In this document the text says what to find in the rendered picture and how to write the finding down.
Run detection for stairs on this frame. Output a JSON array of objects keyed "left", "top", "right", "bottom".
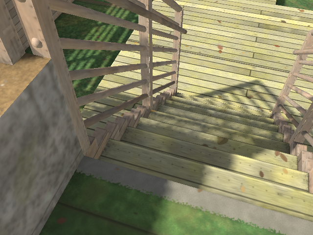
[{"left": 99, "top": 93, "right": 313, "bottom": 222}]

